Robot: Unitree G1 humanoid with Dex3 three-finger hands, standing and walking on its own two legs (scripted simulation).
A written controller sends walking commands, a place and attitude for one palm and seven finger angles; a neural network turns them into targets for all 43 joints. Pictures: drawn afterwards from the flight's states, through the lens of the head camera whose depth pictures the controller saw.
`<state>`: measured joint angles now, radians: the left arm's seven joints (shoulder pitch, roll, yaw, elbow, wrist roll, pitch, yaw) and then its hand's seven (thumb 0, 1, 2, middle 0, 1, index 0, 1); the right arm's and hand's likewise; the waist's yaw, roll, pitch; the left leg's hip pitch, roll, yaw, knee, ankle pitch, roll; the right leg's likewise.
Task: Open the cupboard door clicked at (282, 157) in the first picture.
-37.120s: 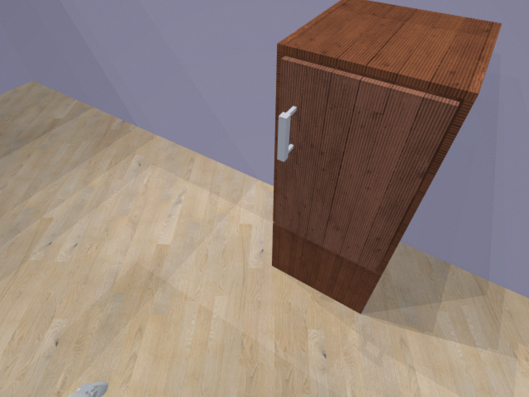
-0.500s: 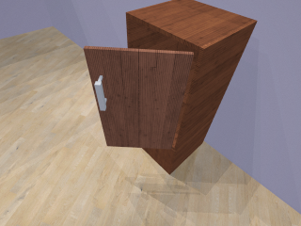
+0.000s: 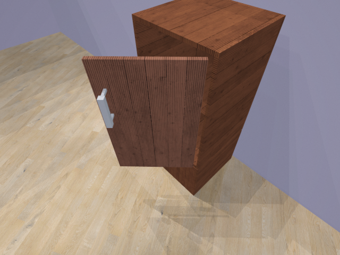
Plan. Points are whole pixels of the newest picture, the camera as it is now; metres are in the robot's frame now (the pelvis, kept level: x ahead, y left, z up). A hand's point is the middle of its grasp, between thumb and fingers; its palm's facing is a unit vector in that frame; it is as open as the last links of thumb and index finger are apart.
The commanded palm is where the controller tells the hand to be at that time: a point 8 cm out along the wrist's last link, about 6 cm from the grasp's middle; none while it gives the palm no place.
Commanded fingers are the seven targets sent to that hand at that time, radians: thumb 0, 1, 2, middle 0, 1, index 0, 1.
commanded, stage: come to a stop and stand still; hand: left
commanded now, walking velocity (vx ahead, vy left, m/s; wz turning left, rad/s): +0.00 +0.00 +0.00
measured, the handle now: (107, 108) +0.56 +0.24 +0.00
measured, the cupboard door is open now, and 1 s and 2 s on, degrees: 45 45 45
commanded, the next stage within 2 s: look again from close up in 0.48 s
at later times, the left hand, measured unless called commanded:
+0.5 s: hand out of the picture -0.04 +0.11 -0.17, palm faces +0.07 -0.99 -0.12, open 7.4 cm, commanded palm none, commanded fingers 0.00 0.90 0.90 -0.20 -0.30 -0.20 -0.30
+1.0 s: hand out of the picture +0.06 +0.22 -0.15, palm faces +0.07 -0.95 -0.29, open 7.4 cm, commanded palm none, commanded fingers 0.00 0.90 0.90 -0.20 -0.30 -0.20 -0.30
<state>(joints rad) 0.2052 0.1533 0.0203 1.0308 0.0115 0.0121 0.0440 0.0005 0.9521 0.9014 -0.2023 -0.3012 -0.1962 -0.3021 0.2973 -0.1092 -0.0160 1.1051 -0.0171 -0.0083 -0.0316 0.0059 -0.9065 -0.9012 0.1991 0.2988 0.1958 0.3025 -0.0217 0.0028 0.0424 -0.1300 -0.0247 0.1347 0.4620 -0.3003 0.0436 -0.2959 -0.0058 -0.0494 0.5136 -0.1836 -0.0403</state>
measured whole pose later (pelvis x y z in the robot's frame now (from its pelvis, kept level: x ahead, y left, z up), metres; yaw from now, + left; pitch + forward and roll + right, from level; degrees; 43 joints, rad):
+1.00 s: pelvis -0.01 +0.00 +0.00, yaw +2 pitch -3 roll +0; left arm 0.23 0.24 0.03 1.01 0.02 -0.02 0.03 0.01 0.91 0.90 -0.20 -0.30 -0.19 -0.30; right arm 0.31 -0.23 -0.03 1.04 -0.03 -0.01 -0.02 0.01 -0.91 -0.90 0.20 0.30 0.20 0.30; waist -0.02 0.01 -0.02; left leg -0.14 -0.02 0.09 0.47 -0.29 0.05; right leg -0.27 -0.01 -0.09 0.47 -0.16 -0.04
